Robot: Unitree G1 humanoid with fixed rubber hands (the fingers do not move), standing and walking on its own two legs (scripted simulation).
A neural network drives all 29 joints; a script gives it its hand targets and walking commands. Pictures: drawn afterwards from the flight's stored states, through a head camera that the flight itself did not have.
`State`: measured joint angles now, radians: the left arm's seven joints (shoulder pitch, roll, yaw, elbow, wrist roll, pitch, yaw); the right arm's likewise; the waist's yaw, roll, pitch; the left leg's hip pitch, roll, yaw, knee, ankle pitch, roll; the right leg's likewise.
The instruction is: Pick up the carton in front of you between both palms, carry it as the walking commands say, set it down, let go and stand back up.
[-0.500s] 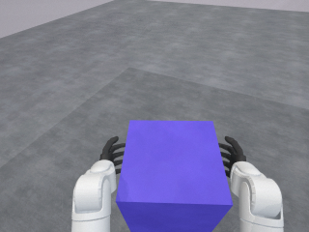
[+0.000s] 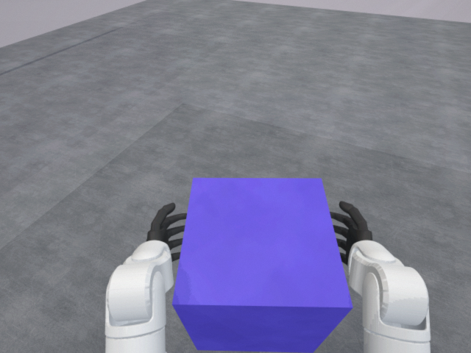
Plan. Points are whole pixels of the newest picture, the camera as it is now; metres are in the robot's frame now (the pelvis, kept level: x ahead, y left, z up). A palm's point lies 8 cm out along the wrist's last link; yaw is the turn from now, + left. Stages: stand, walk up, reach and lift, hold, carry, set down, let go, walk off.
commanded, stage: carry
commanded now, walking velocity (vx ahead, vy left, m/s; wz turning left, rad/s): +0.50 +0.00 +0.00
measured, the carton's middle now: (255, 269) +0.27 +0.00 +0.02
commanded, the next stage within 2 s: none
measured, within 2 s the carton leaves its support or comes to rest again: neither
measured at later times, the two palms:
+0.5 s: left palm (192, 134) +0.58 +0.14 +0.09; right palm (320, 133) +0.58 -0.16 +0.09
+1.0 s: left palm (199, 81) +0.88 +0.16 +0.09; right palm (295, 78) +0.89 -0.14 +0.09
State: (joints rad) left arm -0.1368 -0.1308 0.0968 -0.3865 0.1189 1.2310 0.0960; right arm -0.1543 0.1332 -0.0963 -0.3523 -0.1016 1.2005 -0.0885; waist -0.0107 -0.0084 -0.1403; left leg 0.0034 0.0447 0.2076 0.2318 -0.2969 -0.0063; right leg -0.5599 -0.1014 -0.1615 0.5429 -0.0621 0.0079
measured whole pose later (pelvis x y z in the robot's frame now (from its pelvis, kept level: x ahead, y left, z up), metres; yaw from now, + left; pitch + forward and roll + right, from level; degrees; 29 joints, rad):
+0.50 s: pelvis +0.32 -0.01 +0.00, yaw +1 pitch +4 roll +0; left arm -0.14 -0.13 0.09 -0.39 0.11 1.21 0.09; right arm -0.14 0.13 -0.10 -0.40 -0.11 1.21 -0.09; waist 0.00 0.01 -0.10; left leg -0.56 0.09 0.17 0.54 -0.05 0.00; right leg 0.05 -0.05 -0.22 0.23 -0.33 0.02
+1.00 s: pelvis +0.61 +0.01 -0.01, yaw +1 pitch +2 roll +0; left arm -0.16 -0.13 0.10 -0.41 0.12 1.23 0.09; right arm -0.17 0.14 -0.11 -0.39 -0.11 1.21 -0.08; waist 0.01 -0.01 -0.06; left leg -0.04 0.05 0.19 0.41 -0.40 -0.01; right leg -0.43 -0.04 -0.21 0.42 0.07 0.00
